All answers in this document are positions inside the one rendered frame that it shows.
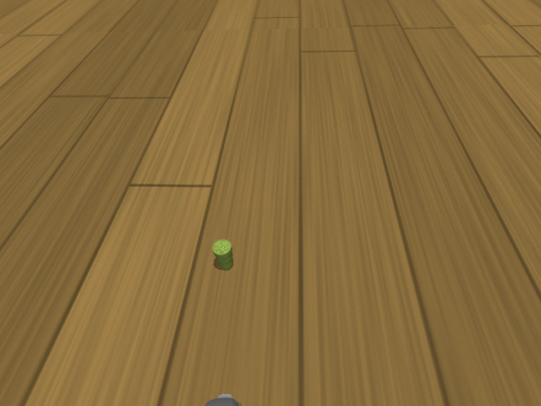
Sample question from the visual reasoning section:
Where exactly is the cup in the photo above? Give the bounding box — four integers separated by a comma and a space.
212, 239, 233, 271

